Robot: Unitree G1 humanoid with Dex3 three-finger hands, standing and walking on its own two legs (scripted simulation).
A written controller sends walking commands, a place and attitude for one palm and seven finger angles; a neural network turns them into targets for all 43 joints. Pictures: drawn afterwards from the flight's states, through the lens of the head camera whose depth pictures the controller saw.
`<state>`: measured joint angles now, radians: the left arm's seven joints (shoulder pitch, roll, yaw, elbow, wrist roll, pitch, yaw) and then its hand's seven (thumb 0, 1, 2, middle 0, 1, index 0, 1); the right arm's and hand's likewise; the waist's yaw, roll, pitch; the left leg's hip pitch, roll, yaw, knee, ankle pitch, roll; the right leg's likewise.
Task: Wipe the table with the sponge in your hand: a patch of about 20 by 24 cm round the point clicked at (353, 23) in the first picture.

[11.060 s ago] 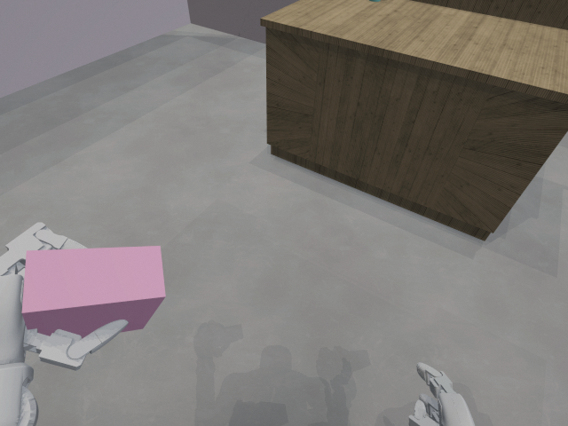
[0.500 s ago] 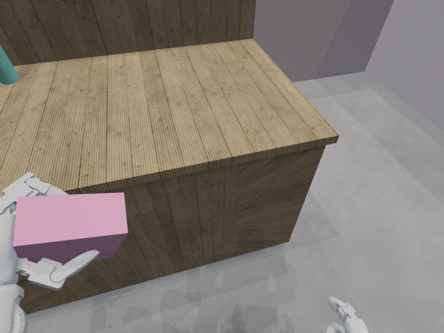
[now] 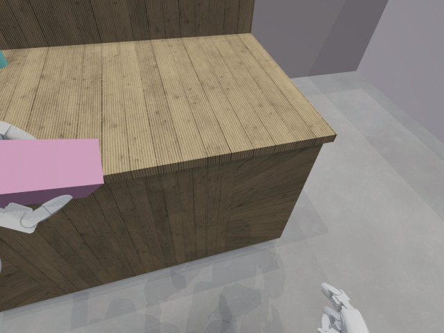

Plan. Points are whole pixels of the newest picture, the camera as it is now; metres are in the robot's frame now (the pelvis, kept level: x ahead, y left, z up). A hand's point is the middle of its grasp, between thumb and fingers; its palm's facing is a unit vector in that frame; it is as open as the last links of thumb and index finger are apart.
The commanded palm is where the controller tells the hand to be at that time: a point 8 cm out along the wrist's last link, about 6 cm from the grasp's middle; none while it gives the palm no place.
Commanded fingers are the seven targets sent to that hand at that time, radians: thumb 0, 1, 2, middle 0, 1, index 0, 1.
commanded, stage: look again from close up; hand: left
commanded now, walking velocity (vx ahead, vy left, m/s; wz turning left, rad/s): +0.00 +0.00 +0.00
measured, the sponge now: (59, 174) +0.26 +0.25 +0.20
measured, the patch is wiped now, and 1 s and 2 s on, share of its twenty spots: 0.00 0.00 0.00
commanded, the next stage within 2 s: shuffle to correct the standing spot in 0.14 s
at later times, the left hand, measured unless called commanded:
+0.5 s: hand (26, 188) +0.24 +0.30 +0.17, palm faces +0.40 -0.84 -0.38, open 10.0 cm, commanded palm +0.19 +0.34 +0.18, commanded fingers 0.00 0.10 1.30 -1.20 -1.60 -1.20 -1.60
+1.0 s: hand (36, 169) +0.28 +0.31 +0.17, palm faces +0.35 -0.83 -0.44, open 10.0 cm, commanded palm +0.22 +0.35 +0.18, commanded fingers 0.00 0.10 1.30 -1.20 -1.60 -1.20 -1.60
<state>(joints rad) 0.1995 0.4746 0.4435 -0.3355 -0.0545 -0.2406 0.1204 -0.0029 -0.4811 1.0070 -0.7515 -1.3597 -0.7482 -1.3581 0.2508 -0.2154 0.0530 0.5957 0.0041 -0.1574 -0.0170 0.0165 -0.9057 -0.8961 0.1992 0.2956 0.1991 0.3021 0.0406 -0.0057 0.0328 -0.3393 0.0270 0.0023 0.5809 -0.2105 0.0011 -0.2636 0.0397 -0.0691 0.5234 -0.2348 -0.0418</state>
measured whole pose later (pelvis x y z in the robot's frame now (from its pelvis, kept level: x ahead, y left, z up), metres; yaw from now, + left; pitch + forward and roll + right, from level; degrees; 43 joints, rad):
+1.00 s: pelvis +0.05 +0.07 -0.01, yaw -1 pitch -1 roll -2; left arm 0.47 0.40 0.37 -0.51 -0.06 -0.21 0.14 0.00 -0.48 1.01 -0.75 -1.36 -0.75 -1.36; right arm 0.20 -0.25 -0.01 0.57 0.01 -0.05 0.00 0.02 -0.91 -0.90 0.20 0.30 0.20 0.30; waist -0.03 0.05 0.07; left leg -0.37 -0.06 0.05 0.82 -0.36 0.04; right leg -0.22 -0.07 -0.06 0.59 -0.34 0.05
